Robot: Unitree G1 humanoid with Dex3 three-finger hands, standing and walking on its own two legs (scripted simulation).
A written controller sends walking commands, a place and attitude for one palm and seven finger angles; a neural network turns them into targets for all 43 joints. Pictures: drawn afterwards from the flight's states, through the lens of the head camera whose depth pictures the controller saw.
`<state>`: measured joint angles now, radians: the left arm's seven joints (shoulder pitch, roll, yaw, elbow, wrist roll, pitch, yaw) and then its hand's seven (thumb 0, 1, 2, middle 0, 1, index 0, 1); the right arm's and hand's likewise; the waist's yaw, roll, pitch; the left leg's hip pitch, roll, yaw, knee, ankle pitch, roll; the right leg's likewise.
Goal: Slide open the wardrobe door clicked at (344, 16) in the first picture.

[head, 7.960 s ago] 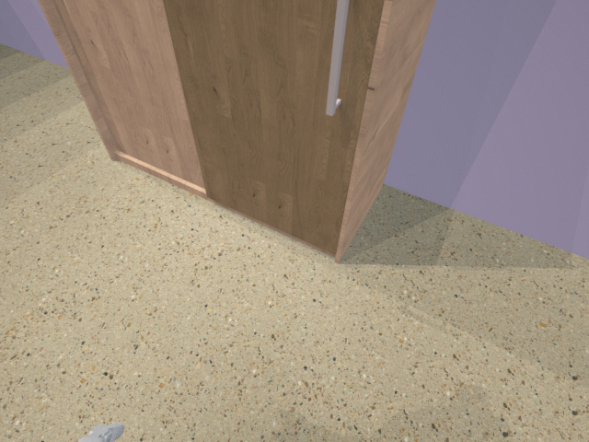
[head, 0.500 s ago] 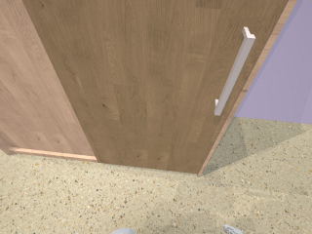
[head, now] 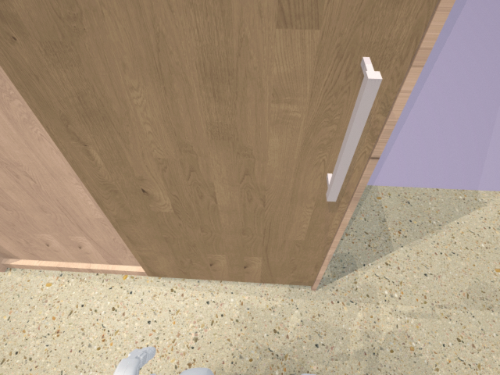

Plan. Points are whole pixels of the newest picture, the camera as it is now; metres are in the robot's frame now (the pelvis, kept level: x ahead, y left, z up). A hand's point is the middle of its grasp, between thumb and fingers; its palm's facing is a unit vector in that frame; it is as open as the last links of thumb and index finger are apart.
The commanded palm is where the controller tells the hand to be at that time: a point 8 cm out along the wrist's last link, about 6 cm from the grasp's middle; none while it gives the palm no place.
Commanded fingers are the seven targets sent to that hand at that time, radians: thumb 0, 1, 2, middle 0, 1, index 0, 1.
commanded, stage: come to a stop and stand still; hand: right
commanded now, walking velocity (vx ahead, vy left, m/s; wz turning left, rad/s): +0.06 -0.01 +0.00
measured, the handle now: (346, 141) +0.49 -0.16 +0.09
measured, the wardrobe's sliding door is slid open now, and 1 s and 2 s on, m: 0.00 0.00 0.00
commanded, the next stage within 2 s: look again from close up in 1.50 s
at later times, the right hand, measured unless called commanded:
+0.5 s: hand out of the picture -0.03 -0.17 -0.17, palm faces +0.07 +0.97 -0.21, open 7.3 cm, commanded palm none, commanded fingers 0.00 -0.90 -0.90 0.20 0.30 0.20 0.30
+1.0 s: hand out of the picture -0.02 -0.23 -0.16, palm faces +0.01 +0.96 -0.28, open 7.4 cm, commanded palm none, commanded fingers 0.00 -0.90 -0.90 0.20 0.30 0.20 0.30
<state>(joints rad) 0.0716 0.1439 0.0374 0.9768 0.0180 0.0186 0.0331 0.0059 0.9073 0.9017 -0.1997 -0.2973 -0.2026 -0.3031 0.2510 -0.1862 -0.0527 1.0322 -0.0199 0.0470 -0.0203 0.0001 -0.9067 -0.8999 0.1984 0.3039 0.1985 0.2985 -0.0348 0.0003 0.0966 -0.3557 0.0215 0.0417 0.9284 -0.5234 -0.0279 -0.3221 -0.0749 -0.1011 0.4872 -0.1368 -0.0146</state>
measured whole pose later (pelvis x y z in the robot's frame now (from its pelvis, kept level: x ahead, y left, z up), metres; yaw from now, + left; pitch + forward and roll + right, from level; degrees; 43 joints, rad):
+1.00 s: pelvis -0.07 -0.01 +0.00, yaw +0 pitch -3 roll +0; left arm 0.26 0.24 0.02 0.97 0.02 0.00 0.00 0.01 0.90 0.90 -0.20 -0.30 -0.20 -0.30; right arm 0.28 -0.25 0.00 0.98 -0.03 0.01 -0.02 0.00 -0.90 -0.90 0.20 0.30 0.20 0.30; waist 0.00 0.00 0.00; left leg -0.25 0.09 0.04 0.49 -0.19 -0.05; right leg -0.19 0.02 -0.07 0.50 -0.26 -0.04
